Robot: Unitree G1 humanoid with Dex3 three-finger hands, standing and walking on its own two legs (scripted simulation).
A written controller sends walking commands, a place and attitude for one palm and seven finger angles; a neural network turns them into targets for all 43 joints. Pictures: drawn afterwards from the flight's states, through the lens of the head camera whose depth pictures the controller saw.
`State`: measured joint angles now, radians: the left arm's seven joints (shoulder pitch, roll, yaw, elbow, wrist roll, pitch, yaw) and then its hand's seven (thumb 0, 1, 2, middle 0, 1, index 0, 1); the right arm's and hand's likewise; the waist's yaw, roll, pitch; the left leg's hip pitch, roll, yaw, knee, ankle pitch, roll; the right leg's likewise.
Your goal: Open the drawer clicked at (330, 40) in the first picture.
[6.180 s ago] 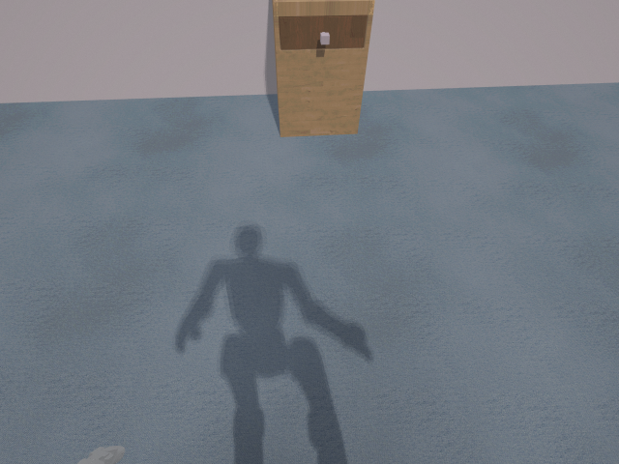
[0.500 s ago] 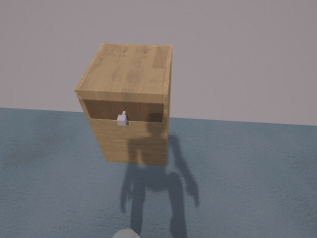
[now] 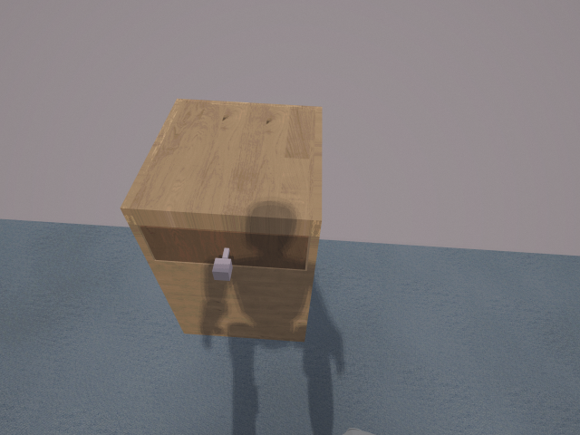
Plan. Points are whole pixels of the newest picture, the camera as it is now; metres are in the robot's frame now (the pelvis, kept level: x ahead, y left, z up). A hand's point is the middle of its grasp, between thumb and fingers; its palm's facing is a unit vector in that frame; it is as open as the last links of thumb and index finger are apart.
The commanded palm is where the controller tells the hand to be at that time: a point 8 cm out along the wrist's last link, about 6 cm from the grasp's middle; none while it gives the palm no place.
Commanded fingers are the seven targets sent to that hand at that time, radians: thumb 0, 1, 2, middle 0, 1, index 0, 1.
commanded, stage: come to a stop and stand still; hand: left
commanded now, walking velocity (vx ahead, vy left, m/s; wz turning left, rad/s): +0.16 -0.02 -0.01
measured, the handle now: (224, 262) +0.52 +0.18 -0.23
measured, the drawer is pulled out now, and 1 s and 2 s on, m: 0.00 0.00 0.00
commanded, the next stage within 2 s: look again from close up in 1.40 s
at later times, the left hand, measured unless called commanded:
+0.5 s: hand out of the picture +0.12 +0.21 -0.18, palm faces +0.04 -0.97 -0.25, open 7.3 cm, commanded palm none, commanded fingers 0.00 0.90 0.90 -0.20 -0.30 -0.20 -0.30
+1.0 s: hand out of the picture +0.02 +0.19 -0.17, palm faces -0.01 -0.98 -0.19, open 7.4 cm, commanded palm none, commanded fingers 0.00 0.90 0.90 -0.20 -0.30 -0.20 -0.30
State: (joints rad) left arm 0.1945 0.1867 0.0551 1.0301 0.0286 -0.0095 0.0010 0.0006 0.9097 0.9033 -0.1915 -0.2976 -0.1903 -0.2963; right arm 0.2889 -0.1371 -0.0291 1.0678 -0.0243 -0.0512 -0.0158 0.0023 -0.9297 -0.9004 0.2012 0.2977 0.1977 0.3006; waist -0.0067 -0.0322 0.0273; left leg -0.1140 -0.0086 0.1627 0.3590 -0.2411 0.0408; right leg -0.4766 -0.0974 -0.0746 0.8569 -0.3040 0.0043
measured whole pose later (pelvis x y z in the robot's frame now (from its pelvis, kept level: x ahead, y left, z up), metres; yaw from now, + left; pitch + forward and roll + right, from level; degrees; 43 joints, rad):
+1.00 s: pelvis +0.03 +0.03 +0.00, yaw -2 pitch -1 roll +1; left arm 0.29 0.12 -0.01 1.16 0.01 0.00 0.04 0.00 0.91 0.90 -0.20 -0.30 -0.19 -0.30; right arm 0.23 -0.17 -0.01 1.11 0.00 0.00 -0.03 0.00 -0.94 -0.90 0.20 0.30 0.20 0.30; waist 0.00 0.01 0.03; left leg -0.16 -0.01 0.08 0.38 -0.20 0.02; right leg -0.11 -0.01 -0.03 0.42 -0.29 -0.01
